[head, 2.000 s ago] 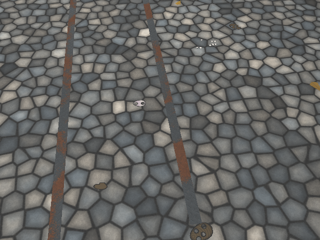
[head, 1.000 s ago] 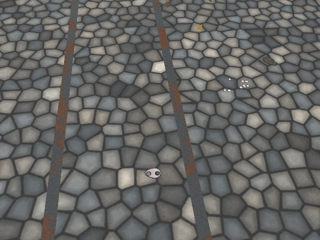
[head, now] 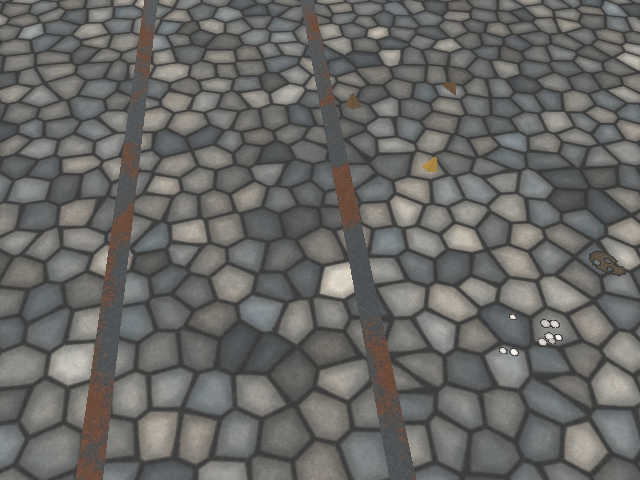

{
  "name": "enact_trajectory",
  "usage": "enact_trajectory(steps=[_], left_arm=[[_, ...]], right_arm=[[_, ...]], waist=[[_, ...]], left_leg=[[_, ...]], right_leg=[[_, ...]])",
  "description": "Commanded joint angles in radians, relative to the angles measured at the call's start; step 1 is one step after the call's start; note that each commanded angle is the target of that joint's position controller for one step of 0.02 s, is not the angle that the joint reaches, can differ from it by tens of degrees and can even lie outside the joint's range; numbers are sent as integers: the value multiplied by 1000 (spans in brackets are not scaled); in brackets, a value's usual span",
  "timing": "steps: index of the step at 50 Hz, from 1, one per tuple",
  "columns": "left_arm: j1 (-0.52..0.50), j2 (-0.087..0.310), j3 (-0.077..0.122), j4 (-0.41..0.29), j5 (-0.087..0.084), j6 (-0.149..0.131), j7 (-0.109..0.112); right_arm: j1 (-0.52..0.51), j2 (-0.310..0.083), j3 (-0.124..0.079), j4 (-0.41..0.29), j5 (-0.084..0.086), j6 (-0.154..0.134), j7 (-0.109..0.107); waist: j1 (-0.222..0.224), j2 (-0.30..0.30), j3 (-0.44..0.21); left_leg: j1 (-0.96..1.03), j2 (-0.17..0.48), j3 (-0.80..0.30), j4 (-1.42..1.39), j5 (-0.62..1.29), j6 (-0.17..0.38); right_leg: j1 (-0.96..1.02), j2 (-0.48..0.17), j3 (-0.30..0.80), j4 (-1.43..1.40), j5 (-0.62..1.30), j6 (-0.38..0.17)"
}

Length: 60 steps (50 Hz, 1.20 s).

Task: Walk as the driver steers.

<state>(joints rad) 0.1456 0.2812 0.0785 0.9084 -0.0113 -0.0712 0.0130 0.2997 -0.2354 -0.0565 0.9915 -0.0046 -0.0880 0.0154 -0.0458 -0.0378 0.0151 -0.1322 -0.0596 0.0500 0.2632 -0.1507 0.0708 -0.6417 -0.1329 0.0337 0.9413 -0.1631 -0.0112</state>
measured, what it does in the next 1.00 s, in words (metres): walks ahead, turning left: right foot, then left foot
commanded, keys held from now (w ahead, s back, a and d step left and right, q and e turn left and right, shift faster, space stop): w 0.16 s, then w+q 0.04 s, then q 0.54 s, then no key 0.26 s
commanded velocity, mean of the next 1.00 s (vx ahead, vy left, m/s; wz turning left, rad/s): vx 0.22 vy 0.00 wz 0.30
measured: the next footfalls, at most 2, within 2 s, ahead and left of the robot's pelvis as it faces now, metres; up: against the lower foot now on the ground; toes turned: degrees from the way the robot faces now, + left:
right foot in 0.28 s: +0.34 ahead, -0.16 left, +0.00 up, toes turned -1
left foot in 0.76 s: +0.32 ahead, +0.09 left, +0.00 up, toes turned +21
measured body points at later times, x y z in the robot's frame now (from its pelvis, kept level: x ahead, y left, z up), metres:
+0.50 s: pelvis +0.24 -0.07 -0.01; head +0.28 -0.07 +0.44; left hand +0.33 +0.21 -0.13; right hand +0.35 -0.34 -0.15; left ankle +0.23 +0.08 -0.67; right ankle +0.30 -0.16 -0.75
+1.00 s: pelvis +0.29 -0.01 -0.01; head +0.32 +0.03 +0.44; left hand +0.32 +0.31 -0.14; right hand +0.52 -0.22 -0.10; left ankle +0.28 +0.08 -0.75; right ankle +0.34 -0.16 -0.69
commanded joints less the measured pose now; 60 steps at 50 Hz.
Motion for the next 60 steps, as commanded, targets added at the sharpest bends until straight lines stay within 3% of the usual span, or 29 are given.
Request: enact_trajectory(steps=[1,7,11,13,14,15,16,17,19,20,24,29,34,37,38,39,40,41,42,43,44,46,50,54,56,57,58,59,60], left_arm=[[-35,33,6,-55,5,-5,-5],[-223,23,-13,-110,-8,-14,-33],[-223,63,-5,-132,-4,-30,-50],[-2,133,29,-69,16,-41,-42],[155,203,45,-37,41,-46,-34],[197,266,54,-30,42,-33,-30],[202,181,31,-48,27,-22,-28],[116,139,15,-65,22,-18,-21],[2,89,0,-72,24,-15,-12],[-33,70,-6,-70,32,-15,-12],[-92,111,8,-63,44,-11,-2],[-115,142,18,-58,30,19,28],[-79,184,32,-47,6,56,25],[-71,182,37,-40,-15,72,25],[1,153,32,-14,-5,74,18],[-13,100,16,-44,37,67,7],[-77,83,9,-79,37,64,8],[-123,126,21,-80,17,67,5],[-127,116,20,-76,-4,69,6],[-113,111,21,-55,-2,72,15],[-110,131,28,-47,8,76,23],[-74,121,28,-28,8,82,26],[-88,81,9,-16,6,86,27],[-82,97,7,-2,1,85,17],[-41,82,2,23,7,78,8],[-25,90,0,33,21,74,3],[-10,136,4,37,35,71,2],[-36,181,9,36,28,71,4],[-79,132,-1,42,20,67,-4]], right_arm=[[-26,-157,-27,-51,4,-12,-17],[86,-170,-28,-1,18,3,-23],[93,-185,-38,14,22,26,-31],[57,-181,-35,-4,19,38,-34],[54,-145,-20,-38,3,37,-34],[205,-18,18,-31,0,23,-31],[184,-116,-6,-19,21,14,-31],[93,-174,-28,-52,46,15,-34],[28,-150,-36,-64,36,39,-49],[49,-128,-41,-63,34,63,-52],[28,-87,-46,-124,24,118,-57],[-82,-103,-50,-192,19,129,-32],[-171,-129,-61,-258,19,145,-4],[-131,-139,-71,-263,16,147,4],[-87,-192,-89,-255,10,142,-9],[-41,-314,-116,-261,0,138,-31],[-52,-309,-101,-277,-23,123,-30],[-45,-258,-85,-275,-20,102,-20],[-85,-236,-78,-271,-13,85,-23],[-130,-217,-73,-276,-3,78,-28],[-168,-190,-62,-277,8,78,-35],[-192,-170,-49,-273,-5,77,-42],[-202,-173,-43,-247,-9,76,-47],[-206,-169,-34,-218,-10,84,-44],[-226,-147,-21,-204,3,88,-42],[-198,-133,-16,-187,7,87,-40],[-168,-111,-8,-180,-6,83,-38],[-115,-106,-12,-170,-19,78,-31],[-146,-93,-7,-171,-23,82,-34]], waist=[[25,98,18],[-34,92,72],[7,108,65],[119,115,-81],[161,40,-240],[110,-229,-414],[143,-165,-496],[129,-130,-350],[74,-45,-168],[38,-60,-134],[-2,-75,-82],[21,-65,-84],[47,-63,-59],[13,-51,-67],[12,42,-92],[33,301,-127],[7,347,-175],[-16,204,-198],[8,177,-169],[26,131,-156],[43,137,-144],[70,150,-157],[59,157,-133],[46,174,-100],[81,156,-81],[87,127,-78],[60,48,-92],[-7,-79,-88],[-3,-137,-77]], left_leg=[[1,257,-162,-155,189,142],[107,276,-118,-138,169,124],[203,316,-157,-14,360,96],[158,233,-125,242,633,41],[-39,159,-92,500,394,-6],[-411,-10,-41,891,-378,-86],[-440,4,-194,1037,-534,-94],[-509,53,-182,1065,-498,-91],[-487,127,-130,983,-379,-103],[-413,151,-123,950,-342,-103],[-357,158,-88,816,-232,-110],[-307,163,-49,596,-52,-99],[-306,141,-4,458,-147,-73],[-178,97,33,241,-31,-23],[-48,110,-41,140,186,18],[151,332,-338,149,632,115],[170,478,-525,125,709,305],[160,433,-442,121,688,301],[140,377,-345,126,622,244],[123,336,-300,123,540,193],[92,322,-278,111,510,170],[29,303,-241,96,527,175],[-3,279,-212,77,405,165],[-47,279,-240,69,262,158],[-79,247,-228,98,178,117],[-105,219,-220,109,106,72],[-141,167,-183,163,23,19],[-153,86,-116,192,-99,-19],[-59,72,-93,167,-97,-48]], right_leg=[[-37,-10,5,-154,170,17],[-14,40,-29,-380,253,3],[58,71,-19,-460,131,-34],[391,119,-59,-505,233,-73],[714,-34,69,-416,549,-127],[1086,-328,424,-417,772,-306],[1045,-322,496,-462,741,-313],[920,-287,334,-480,740,-271],[645,-209,159,-553,660,-219],[529,-185,98,-599,597,-206],[378,-188,-14,-705,465,-236],[406,-178,-124,-742,276,-213],[525,-223,-129,-666,223,-182],[536,-198,-168,-520,224,-100],[475,-132,-214,-381,153,-32],[212,-3,-296,-80,-181,56],[29,110,-163,150,-546,99],[13,87,-53,250,-524,87],[-6,72,-32,248,-447,70],[-9,57,-16,207,-381,64],[16,49,-7,177,-327,66],[110,66,-11,154,-257,73],[218,69,-15,-93,-209,81],[329,81,-36,-261,-189,68],[431,96,-61,-468,-51,44],[501,81,-38,-566,82,25],[565,-5,56,-572,245,-5],[546,-67,90,-538,302,-60],[408,-73,117,-578,69,-97]])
